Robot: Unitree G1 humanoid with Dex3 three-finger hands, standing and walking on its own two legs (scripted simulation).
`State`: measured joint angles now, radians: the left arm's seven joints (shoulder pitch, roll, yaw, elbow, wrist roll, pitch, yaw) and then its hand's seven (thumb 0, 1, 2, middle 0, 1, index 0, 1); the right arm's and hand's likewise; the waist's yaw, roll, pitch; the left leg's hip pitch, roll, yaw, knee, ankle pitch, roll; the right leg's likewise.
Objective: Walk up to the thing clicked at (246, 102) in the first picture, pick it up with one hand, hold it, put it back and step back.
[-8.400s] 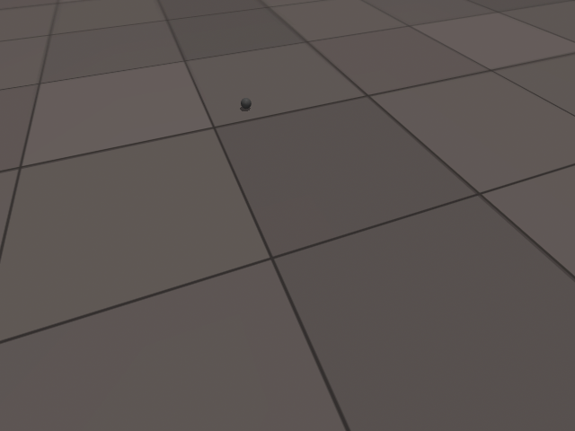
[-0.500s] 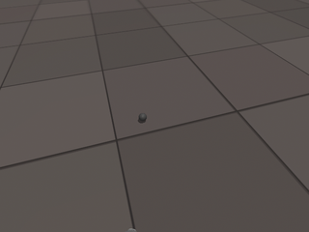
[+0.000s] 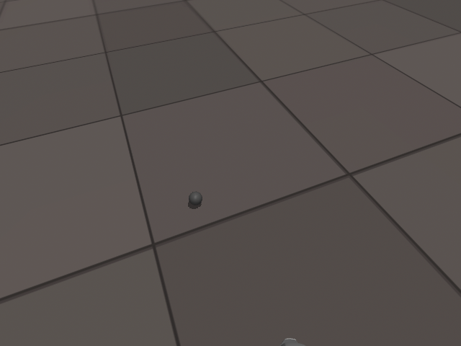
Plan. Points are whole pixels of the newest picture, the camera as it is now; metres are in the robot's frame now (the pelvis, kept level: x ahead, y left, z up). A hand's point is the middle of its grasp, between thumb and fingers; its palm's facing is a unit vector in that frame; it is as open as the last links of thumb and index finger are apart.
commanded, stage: walk up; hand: left
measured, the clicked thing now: (195, 198) +0.99 +0.21 -0.73
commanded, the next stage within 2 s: none
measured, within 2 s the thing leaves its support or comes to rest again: neither
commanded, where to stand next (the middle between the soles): +0.59 +0.03 m, yaw +0 degrees
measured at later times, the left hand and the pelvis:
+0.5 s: hand (88, 331) +0.21 +0.30 -0.14, palm faces +0.01 -0.93 -0.37, open 7.4 cm; pelvis +0.21 +0.02 +0.00, yaw +1 degrees
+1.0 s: hand (120, 215) +0.48 +0.30 -0.13, palm faces -0.13 -0.92 -0.36, open 7.4 cm; pelvis +0.39 +0.04 +0.00, yaw -3 degrees
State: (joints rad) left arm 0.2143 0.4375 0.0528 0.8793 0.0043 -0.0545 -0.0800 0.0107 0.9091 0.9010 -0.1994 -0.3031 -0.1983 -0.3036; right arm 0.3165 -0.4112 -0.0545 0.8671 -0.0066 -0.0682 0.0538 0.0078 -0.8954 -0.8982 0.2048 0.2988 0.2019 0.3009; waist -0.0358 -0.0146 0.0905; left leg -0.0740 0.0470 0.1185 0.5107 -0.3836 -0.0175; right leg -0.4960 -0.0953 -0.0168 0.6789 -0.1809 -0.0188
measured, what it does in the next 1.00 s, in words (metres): walks ahead: right foot, then left foot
